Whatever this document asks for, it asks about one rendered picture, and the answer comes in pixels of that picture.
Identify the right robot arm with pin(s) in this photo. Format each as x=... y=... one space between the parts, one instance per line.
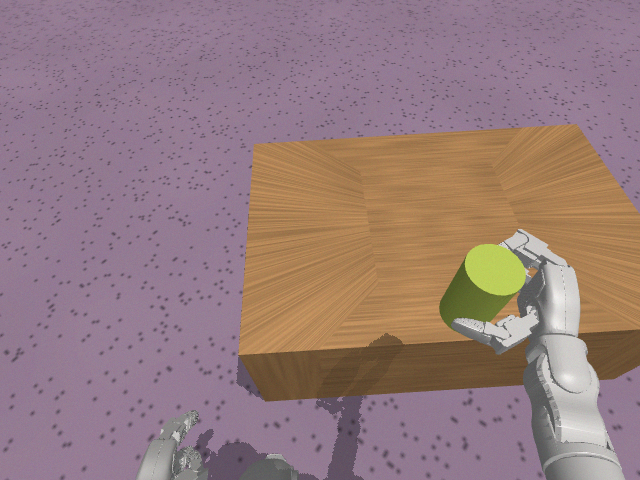
x=568 y=429

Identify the left robot hand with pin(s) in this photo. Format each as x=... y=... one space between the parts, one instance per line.
x=162 y=461

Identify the right robot hand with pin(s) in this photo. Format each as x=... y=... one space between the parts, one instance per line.
x=548 y=303

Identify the can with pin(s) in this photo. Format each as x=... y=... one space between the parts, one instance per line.
x=486 y=281

